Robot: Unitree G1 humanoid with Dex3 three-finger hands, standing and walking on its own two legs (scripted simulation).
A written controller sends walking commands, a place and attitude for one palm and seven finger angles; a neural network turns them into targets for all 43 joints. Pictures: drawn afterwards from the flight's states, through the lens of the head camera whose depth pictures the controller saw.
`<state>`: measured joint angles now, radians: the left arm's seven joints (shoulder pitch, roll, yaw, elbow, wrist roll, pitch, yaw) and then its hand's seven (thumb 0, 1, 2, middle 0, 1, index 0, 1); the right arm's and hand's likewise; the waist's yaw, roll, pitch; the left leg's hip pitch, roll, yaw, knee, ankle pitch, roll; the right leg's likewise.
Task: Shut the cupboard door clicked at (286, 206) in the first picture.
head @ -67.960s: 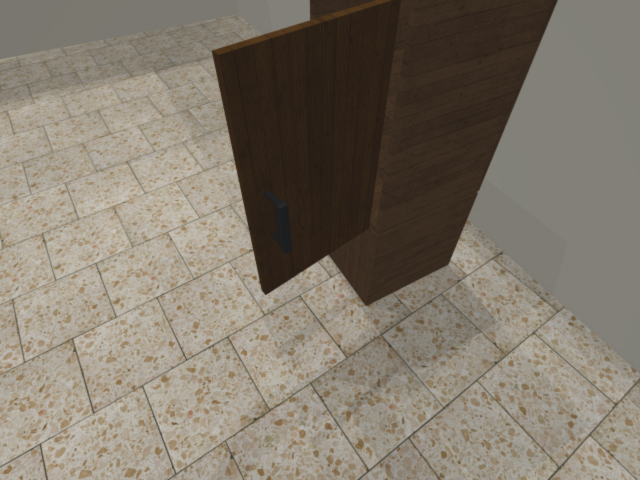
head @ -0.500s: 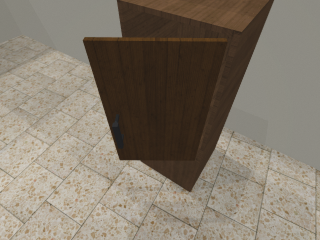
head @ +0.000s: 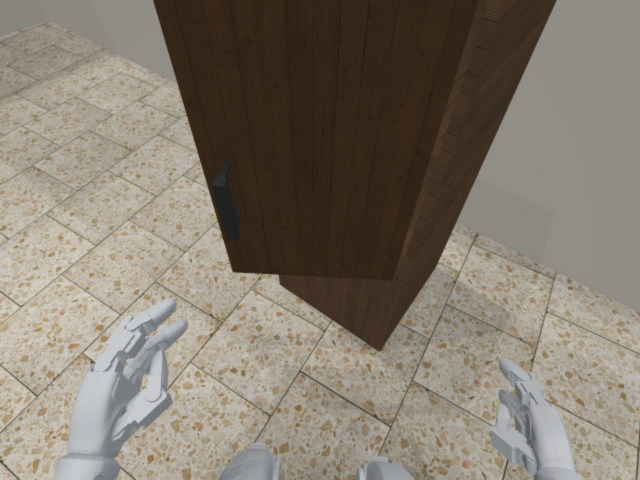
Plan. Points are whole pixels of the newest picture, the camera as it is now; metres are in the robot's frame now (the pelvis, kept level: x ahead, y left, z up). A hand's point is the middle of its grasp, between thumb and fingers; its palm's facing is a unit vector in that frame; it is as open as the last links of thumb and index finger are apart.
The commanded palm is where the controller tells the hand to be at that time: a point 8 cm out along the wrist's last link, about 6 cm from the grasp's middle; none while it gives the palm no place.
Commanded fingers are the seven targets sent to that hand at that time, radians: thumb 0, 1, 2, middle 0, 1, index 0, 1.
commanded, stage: raise the hand and make a fist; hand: left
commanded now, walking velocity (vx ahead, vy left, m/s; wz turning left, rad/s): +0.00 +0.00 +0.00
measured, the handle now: (229, 202) +0.53 +0.19 +0.00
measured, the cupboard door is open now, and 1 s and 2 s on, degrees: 34 34 34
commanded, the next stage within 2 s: bring the fist close to the handle in 1.60 s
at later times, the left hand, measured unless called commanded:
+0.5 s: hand (146, 402) +0.20 +0.21 +0.01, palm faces +0.03 -1.00 -0.03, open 4.3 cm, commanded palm +0.17 +0.26 +0.01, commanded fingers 0.00 0.90 0.90 -0.95 -1.12 -0.95 -1.12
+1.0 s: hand (137, 401) +0.21 +0.22 +0.01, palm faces +0.02 -1.00 -0.02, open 3.1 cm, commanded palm +0.18 +0.28 +0.01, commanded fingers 0.00 0.90 0.90 -1.30 -1.50 -1.30 -1.50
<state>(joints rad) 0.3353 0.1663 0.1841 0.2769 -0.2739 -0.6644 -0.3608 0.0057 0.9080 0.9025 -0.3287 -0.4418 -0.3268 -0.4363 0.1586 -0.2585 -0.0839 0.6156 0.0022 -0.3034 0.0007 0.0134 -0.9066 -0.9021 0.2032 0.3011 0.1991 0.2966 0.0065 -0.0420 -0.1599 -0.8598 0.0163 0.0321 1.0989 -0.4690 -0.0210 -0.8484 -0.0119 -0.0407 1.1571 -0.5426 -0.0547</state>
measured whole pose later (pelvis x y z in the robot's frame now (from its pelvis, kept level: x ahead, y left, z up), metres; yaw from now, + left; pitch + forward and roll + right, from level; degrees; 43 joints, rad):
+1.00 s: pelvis -0.01 +0.04 -0.03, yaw +0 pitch +18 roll -4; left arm 0.42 0.23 0.13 -0.04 -0.26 -0.42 -0.23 0.02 0.90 0.90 -1.23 -1.42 -1.23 -1.41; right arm 0.20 -0.21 0.02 0.47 0.00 -0.16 -0.04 0.02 -0.90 -0.90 0.21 0.30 0.20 0.30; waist 0.01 0.03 -0.19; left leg -1.09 0.02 -0.03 1.32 -0.54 0.03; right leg -1.01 0.00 -0.09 1.27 -0.57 -0.01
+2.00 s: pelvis -0.01 +0.03 -0.04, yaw +0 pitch +19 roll -3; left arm 0.13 0.21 0.09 0.12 -0.21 -0.38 -0.18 0.02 0.90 0.90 -1.30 -1.50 -1.30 -1.50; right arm 0.22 -0.24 0.02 0.51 0.00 -0.13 -0.04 0.02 -0.90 -0.90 0.21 0.30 0.20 0.30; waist -0.01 0.03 -0.19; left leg -1.13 0.03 -0.02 1.34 -0.55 0.01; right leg -1.05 0.00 -0.09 1.30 -0.59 -0.03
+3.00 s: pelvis -0.01 +0.02 -0.03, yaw -2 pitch +23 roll +0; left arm -0.54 0.20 0.23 0.88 -0.09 -0.55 -0.01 0.02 0.90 0.90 -1.30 -1.50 -1.30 -1.50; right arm 0.32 -0.24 -0.02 0.63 -0.03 0.02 0.02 0.01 -0.91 -0.90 0.20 0.30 0.20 0.30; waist -0.10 0.03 -0.18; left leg -1.15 0.04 0.03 1.26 -0.51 0.01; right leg -1.12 0.01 -0.03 1.27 -0.55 -0.02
